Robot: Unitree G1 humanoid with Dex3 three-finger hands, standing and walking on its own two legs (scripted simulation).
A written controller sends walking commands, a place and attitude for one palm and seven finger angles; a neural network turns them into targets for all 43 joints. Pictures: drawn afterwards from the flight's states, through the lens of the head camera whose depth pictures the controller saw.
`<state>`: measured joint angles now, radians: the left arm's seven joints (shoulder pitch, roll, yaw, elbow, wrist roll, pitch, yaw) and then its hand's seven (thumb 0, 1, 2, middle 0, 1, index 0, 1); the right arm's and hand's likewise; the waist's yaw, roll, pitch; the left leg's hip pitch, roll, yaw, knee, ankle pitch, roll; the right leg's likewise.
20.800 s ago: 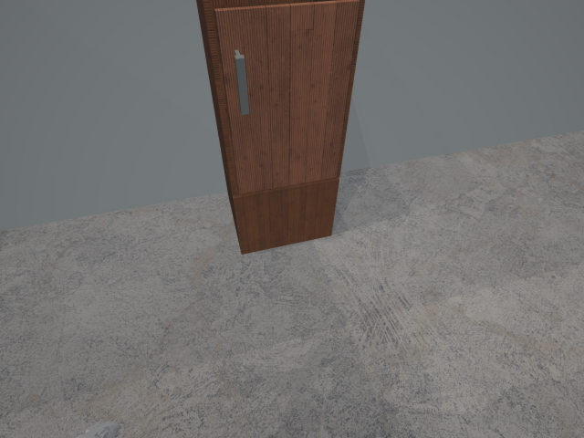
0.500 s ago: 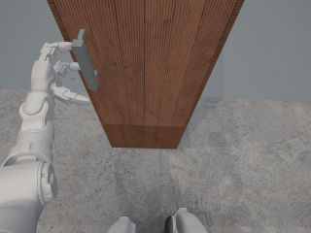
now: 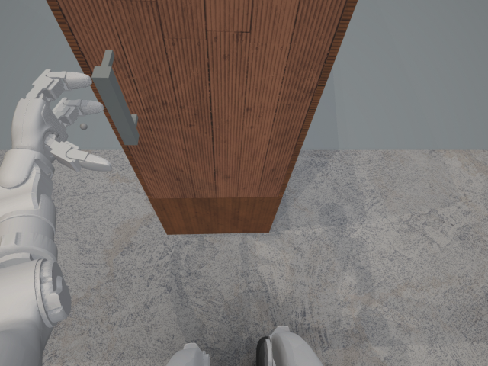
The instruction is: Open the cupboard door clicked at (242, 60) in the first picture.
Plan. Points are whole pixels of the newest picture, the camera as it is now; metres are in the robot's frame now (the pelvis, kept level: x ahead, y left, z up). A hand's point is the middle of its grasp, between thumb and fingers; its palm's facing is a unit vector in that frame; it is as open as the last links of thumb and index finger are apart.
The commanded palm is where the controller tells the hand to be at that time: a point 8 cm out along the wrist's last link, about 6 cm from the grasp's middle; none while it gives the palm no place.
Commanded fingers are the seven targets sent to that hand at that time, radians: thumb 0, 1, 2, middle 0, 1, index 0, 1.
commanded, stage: move the hooked fingers beside the handle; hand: left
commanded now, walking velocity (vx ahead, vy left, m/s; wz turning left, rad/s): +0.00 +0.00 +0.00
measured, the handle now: (121, 101) +0.53 +0.19 +0.08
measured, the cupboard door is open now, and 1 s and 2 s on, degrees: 0 0 0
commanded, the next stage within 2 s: slide the fingers in behind the handle in 1.10 s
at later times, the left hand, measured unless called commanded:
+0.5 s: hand (71, 124) +0.47 +0.25 +0.09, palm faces -0.04 -1.00 -0.03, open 14.0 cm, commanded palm +0.45 +0.29 +0.08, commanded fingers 0.00 -0.50 0.30 -0.30 -1.20 -0.30 -1.20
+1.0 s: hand (80, 125) +0.47 +0.24 +0.08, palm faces -0.02 -1.00 -0.03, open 14.0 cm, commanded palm +0.45 +0.29 +0.08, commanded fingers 0.00 -0.50 0.30 -0.30 -1.20 -0.30 -1.20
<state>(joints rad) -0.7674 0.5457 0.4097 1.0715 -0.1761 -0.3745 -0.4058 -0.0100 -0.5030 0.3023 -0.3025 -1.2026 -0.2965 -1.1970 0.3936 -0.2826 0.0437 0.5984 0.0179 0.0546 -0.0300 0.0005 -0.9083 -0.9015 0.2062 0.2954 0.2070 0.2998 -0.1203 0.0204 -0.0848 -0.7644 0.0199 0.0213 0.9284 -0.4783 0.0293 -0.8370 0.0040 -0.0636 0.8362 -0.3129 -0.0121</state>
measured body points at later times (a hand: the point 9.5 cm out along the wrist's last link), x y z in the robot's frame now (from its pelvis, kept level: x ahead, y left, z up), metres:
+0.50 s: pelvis +0.00 +0.01 +0.00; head +0.12 +0.03 +0.43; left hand +0.47 +0.30 +0.10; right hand +0.02 -0.26 -0.11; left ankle -0.02 +0.10 -0.69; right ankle +0.05 -0.12 -0.69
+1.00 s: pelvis +0.00 +0.01 +0.00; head +0.12 +0.02 +0.43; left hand +0.47 +0.29 +0.09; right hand +0.04 -0.26 -0.11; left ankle -0.02 +0.10 -0.69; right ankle +0.05 -0.12 -0.69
